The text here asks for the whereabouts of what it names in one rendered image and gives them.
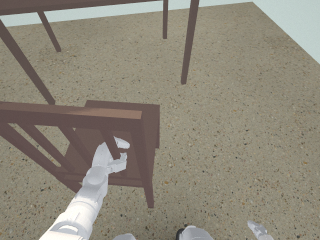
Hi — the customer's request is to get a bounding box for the right robot shin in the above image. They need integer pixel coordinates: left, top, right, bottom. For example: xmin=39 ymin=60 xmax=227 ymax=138
xmin=183 ymin=225 xmax=196 ymax=232

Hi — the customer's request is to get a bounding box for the robot left hand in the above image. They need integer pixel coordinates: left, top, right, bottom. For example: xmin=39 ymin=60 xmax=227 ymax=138
xmin=92 ymin=136 xmax=130 ymax=174

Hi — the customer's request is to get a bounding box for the chair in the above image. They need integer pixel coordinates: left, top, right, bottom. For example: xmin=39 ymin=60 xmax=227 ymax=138
xmin=0 ymin=100 xmax=160 ymax=209

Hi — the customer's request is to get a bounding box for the robot right hand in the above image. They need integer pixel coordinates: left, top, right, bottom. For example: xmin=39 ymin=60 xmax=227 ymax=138
xmin=247 ymin=220 xmax=274 ymax=240

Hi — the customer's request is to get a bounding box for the right robot foot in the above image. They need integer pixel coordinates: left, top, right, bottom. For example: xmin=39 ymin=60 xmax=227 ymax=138
xmin=175 ymin=228 xmax=185 ymax=240

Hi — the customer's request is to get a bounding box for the table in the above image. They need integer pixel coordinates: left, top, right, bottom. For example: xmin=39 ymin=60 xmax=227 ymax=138
xmin=0 ymin=0 xmax=200 ymax=105

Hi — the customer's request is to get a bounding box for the robot left forearm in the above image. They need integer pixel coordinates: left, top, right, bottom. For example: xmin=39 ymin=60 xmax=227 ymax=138
xmin=39 ymin=166 xmax=109 ymax=240

